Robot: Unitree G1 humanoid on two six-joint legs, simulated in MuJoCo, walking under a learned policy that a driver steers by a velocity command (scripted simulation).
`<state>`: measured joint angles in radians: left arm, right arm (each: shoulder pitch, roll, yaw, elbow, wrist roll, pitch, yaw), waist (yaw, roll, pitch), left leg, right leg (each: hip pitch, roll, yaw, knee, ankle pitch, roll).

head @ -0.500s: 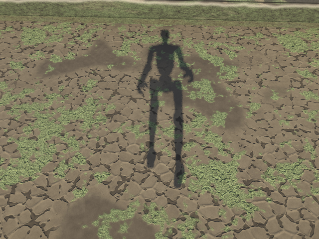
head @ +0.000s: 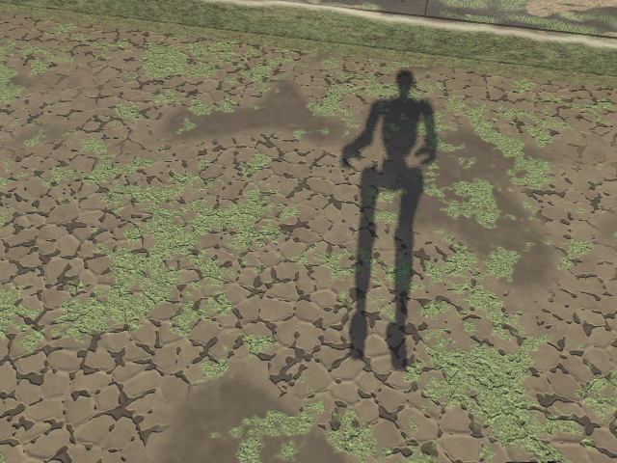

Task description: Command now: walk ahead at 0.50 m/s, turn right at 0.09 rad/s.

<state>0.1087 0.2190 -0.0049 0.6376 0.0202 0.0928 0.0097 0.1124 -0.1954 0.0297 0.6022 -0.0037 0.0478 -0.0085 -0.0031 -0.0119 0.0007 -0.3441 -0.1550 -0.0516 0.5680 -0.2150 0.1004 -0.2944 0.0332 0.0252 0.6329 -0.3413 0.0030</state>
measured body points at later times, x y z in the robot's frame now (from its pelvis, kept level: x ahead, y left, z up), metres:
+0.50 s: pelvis +0.03 +0.00 -0.01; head +0.02 -0.02 +0.44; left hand +0.27 +0.18 -0.07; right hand +0.18 -0.25 -0.09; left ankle +0.05 +0.06 -0.73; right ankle +0.00 -0.10 -0.73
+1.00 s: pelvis +0.01 +0.00 +0.00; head +0.01 +0.00 +0.45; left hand +0.23 +0.16 -0.09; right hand +0.15 -0.25 -0.07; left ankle +0.05 +0.06 -0.73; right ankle +0.00 -0.10 -0.73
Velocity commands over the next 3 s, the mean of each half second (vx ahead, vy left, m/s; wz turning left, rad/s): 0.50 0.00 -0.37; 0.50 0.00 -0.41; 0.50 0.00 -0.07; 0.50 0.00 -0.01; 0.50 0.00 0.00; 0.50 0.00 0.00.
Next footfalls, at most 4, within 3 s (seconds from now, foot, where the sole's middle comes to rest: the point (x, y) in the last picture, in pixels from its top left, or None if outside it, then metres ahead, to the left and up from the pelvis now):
none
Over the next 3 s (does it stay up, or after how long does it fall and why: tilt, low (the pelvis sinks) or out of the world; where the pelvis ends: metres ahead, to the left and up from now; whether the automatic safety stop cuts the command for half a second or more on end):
stays up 0.04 0.00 -0.01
